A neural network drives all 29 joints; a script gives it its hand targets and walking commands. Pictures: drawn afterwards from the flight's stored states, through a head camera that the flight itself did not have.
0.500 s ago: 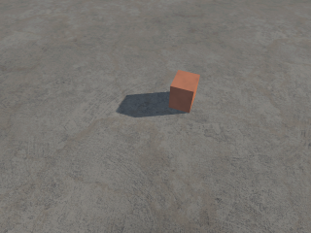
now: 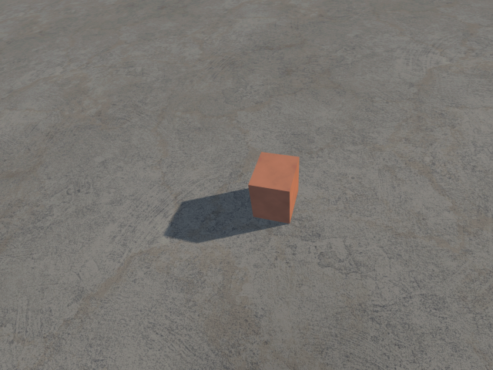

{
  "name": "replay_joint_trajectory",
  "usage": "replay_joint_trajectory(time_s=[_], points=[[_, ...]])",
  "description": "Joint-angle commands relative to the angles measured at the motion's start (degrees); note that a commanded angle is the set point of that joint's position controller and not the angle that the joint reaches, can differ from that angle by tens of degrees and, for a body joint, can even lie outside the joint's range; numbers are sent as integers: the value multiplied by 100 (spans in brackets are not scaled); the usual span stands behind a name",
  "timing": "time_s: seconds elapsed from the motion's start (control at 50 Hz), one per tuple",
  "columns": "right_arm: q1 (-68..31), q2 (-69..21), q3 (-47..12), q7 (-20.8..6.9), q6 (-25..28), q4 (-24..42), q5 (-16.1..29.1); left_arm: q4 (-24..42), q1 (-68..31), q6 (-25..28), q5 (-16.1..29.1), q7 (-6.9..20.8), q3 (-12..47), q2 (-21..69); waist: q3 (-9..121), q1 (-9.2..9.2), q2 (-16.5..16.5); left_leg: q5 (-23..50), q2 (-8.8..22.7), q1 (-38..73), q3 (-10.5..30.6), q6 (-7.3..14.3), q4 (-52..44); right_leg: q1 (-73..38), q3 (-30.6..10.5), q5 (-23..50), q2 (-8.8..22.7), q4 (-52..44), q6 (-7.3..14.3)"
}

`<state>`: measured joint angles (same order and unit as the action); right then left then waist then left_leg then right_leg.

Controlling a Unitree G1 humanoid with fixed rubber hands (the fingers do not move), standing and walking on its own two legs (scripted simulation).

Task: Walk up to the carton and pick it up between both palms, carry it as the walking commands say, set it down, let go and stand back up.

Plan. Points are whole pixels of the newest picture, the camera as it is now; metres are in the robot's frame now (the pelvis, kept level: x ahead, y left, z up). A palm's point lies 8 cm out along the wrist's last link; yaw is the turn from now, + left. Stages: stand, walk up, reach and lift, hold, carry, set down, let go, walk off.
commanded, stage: walk up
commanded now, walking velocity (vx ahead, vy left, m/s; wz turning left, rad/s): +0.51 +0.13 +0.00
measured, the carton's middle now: (275, 187) +1.04 -0.02 -0.65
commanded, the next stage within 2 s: none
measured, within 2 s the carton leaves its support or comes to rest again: neither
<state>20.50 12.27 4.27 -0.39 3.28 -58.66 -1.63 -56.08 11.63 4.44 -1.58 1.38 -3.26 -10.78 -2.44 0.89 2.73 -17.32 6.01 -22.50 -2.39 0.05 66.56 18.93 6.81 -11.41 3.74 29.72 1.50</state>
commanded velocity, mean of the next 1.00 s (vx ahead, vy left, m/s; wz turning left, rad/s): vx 0.42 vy -0.05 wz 0.00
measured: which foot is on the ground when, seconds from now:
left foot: up 0.00-0.38, down 0.40-0.92, up 0.94-1.00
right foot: down 0.00-0.40, up 0.42-0.92, down 0.94-1.00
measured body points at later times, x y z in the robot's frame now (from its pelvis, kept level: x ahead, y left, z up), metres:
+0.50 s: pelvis +0.25 +0.07 -0.01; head +0.28 +0.10 +0.44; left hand +0.18 +0.30 -0.17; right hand +0.37 -0.17 -0.13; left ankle +0.31 +0.17 -0.74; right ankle +0.11 -0.08 -0.65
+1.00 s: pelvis +0.43 -0.01 -0.01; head +0.47 -0.02 +0.44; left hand +0.57 +0.22 -0.14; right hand +0.36 -0.23 -0.17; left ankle +0.32 +0.15 -0.69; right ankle +0.50 -0.12 -0.74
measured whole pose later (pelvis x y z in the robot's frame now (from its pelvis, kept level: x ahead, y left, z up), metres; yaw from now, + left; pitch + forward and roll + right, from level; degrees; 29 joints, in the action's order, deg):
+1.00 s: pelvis +0.43 -0.01 -0.01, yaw +1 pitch +0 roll +0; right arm 24.8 9.6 4.1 1.1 2.1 -61.5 -1.5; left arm -54.6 6.1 3.3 -0.8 0.9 -2.5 -9.3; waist -3.6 3.7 1.9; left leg -30.1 7.2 -14.6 -3.3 -2.3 53.1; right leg 21.9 7.6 -11.0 3.4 32.8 1.3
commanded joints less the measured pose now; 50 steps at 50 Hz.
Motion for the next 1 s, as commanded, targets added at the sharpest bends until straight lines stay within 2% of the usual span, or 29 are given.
replay_joint_trajectory(time_s=[0.0, 0.06, 0.14, 0.2, 0.26, 0.3, 0.32, 0.34, 0.36, 0.38, 0.4, 0.42, 0.44, 0.46, 0.48, 0.5, 0.54, 0.6, 0.64, 0.72, 0.8, 0.84, 0.86, 0.88, 0.9, 0.92, 0.94, 0.96, 0.98], points=[[634, 60, 35, -84, -131, 104, 1, -36, 713, 144, -1, -37, -17, -437, 220, -59, -1233, 639, 255, -848, 197, 15, 175, -823, -1434, 450, 1340, -1771, 138], [29, 74, 49, -163, -270, 346, -1, -201, 1285, 209, 27, -82, 20, -506, -72, -134, -1236, 962, 221, -1286, 29, -68, -313, -1037, -1137, 1011, 1351, -1932, 199], [-970, 42, -7, -269, -297, 687, 0, -288, 1777, 214, 6, -158, -7, -527, -388, -285, -1176, 1352, 193, -1737, -95, -177, -1316, -1375, -963, 816, 1384, -2161, 313], [-1642, -37, -73, -304, -233, 895, 7, -354, 1910, 219, -8, -208, -52, -562, -567, -376, -1095, 1539, 111, -1536, -200, -226, -2384, -1427, -764, 816, 1346, -2186, 363], [-2091, -30, -84, -307, -151, 1012, 41, -468, 1990, 207, -36, -243, -111, -694, -618, -463, -1192, 1424, 22, -1072, -348, -134, -3042, -1504, -608, 1043, 1387, -2128, 404], [-2145, -33, -102, -269, -83, 1083, 20, -589, 1927, 129, -26, -201, -103, -611, -431, -373, -1555, 1040, -85, -345, -504, -19, -3271, -1390, -287, 774, 1099, -1936, 395], [-1983, 56, -77, -240, -39, 1006, -19, -644, 1966, 82, 0, -206, -107, -594, -367, -328, -1425, 923, -173, 123, -618, 4, -3283, -1256, -314, 806, 1104, -1682, 393], [-1585, 162, -20, -190, 11, 862, -40, -666, 1922, 60, 25, -214, -111, -645, -249, -143, -1107, 877, -250, 689, -691, 30, -3484, -1140, -299, 1278, 1096, -1176, 368], [-838, 310, 66, -118, 67, 588, -47, -681, 1907, 40, 49, -209, -106, -659, 81, 147, -668, 787, -377, 1520, -818, 53, -3800, -995, -123, 1716, 857, -213, 305], [129, 634, 188, -37, 135, 300, -90, -663, 1987, 31, 61, -213, -74, -555, 661, 449, -86, 370, 23, 2791, -279, 143, -3746, -232, -72, 1189, 619, 1176, 161], [891, 1297, 307, 30, 166, 264, -133, -424, 2082, 30, 112, -189, 14, -149, 1322, 588, 1333, -46, 1909, 3812, 2092, 502, -4344, 1077, -22, -1487, 105, 3179, -57], [1302, 1712, 372, 47, 75, 60, 23, -449, 2186, -7, 35, -178, -97, -198, 1713, 570, 1317, 227, 2564, 3597, 4045, 901, -5337, 1689, -693, -2118, -279, 4176, -139], [751, 1471, 309, 81, 15, 174, 91, -430, 1985, -69, 26, -162, -154, -379, 1165, 307, 396, 335, 2579, 2993, 3823, 784, -5312, 1913, -1118, -1599, 50, 4621, -195], [64, 1071, 200, 69, 64, 341, 74, -385, 1626, -65, -3, -121, -96, -227, 525, 133, 179, 813, 2195, 2225, 2773, 684, -5198, 1877, -1013, -936, 353, 4478, -195], [-268, 695, 103, 59, 110, 366, 55, -446, 1503, -69, -25, -80, -82, -155, 295, -28, 221, 1268, 1769, 1697, 1926, 556, -5211, 1588, -951, -473, 495, 4245, -188], [-295, 409, 31, 62, 152, 371, 54, -416, 1493, -121, -55, -48, -87, -144, 176, -137, 394, 1540, 1467, 1296, 1383, 437, -5257, 1348, -886, -263, 540, 4052, -197], [-71, 347, -30, 55, 220, 314, 21, -402, 1543, -296, -86, 24, -82, -120, 164, -195, 678, 2140, 1236, 1094, 863, 395, -5308, 1130, -708, -21, 416, 3987, -278], [400, 416, -46, 86, 251, 159, 5, -147, 963, -454, -73, 77, -65, -150, 46, -122, 595, 3169, 1199, 1287, 452, 405, -5204, 1464, -563, 308, 397, 3412, -393], [656, 439, -32, 128, 233, 99, 6, 39, 506, -498, -60, 121, -54, -144, -32, -27, 621, 3369, 1203, 1393, 318, 416, -5208, 1615, -455, 468, 362, 2961, -428], [846, 484, 8, 176, 180, 30, 0, 357, -346, -513, 2, 206, 6, -96, -323, 150, 726, 2999, 1163, 1360, 71, 383, -5303, 1448, -223, 800, 287, 1672, -409], [940, 591, 102, 199, 108, -60, -15, 541, -804, -464, 71, 228, 14, -139, -392, 327, 909, 2513, 1276, 1432, 63, 402, -5339, 933, -95, 730, 181, 692, -360], [807, 575, 130, 174, 78, -87, -44, 525, -709, -390, 56, 163, 2, -176, -275, 258, 1114, 2256, 1202, 1446, -45, 360, -5158, 422, -107, 435, 75, 313, -290], [765, 413, 90, 151, 34, -152, -46, 469, -488, -273, 25, 100, 34, -125, -117, 66, 1231, 1742, 856, 1402, -240, 314, -4811, -211, -19, 395, -54, -64, -242], [876, 297, 49, 129, 0, -219, 26, 235, 2, -182, -29, 32, -29, -273, 80, -89, 709, 1381, 628, 1126, -374, 257, -4195, -1015, 158, 530, -191, -410, -241], [1034, 181, -3, 118, 3, -244, 58, 30, 592, -96, -61, -38, -130, -617, 409, -244, -15, 840, 393, 654, -449, 140, -3301, -1880, -69, 660, 89, -486, -209], [1131, -19, -34, 130, 11, -75, 59, -6, 1262, -27, -38, -87, -229, -1174, 1052, -423, -1280, -1052, 159, -139, -519, -69, -1792, -2744, -1473, 1371, 1520, -563, 25], [1410, -72, 30, 180, -46, -43, 122, -159, 1609, -95, 127, -110, -338, -1706, 1458, -522, -2262, -2106, -243, -916, -350, -165, -498, -2947, -3054, 1300, 2539, -1287, 741], [1122, 54, 62, 187, -105, -83, 8, -110, 1362, -125, 170, -144, -316, -1480, 1078, -478, -1579, -1787, 19, -1073, -12, -182, 172, -2361, -3165, 807, 2435, -1518, 829], [889, 61, 53, 150, -149, -137, -79, -39, 1013, -90, 120, -170, -210, -1129, 574, -388, -779, -1197, 156, -1074, 147, -164, 253, -1757, -2964, 531, 2379, -1559, 697]])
